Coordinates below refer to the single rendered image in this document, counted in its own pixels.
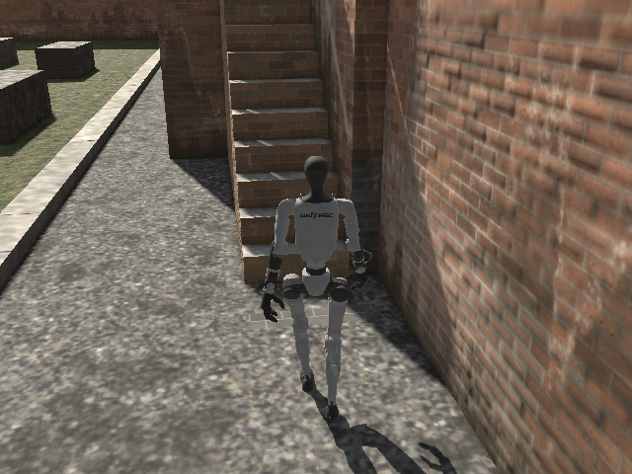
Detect stairs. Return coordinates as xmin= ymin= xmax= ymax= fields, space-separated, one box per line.
xmin=219 ymin=0 xmax=350 ymax=284

